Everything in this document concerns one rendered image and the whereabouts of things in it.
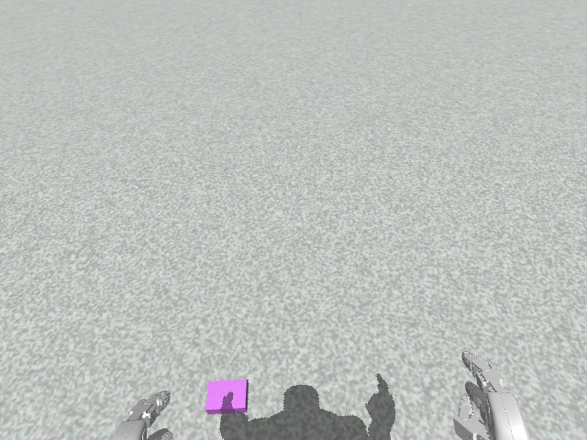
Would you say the left robot hand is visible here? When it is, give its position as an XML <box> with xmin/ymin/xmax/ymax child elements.
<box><xmin>111</xmin><ymin>390</ymin><xmax>174</xmax><ymax>440</ymax></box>

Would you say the small box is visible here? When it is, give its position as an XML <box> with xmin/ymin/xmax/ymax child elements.
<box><xmin>205</xmin><ymin>379</ymin><xmax>249</xmax><ymax>414</ymax></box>

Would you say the right robot hand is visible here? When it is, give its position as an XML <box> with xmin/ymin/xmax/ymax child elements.
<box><xmin>453</xmin><ymin>351</ymin><xmax>531</xmax><ymax>440</ymax></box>

